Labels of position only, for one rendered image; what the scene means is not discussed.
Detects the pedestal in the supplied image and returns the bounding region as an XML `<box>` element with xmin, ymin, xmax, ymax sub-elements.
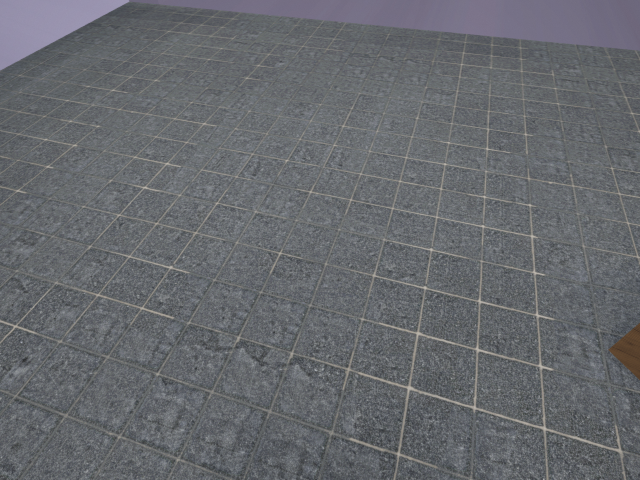
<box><xmin>609</xmin><ymin>323</ymin><xmax>640</xmax><ymax>380</ymax></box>

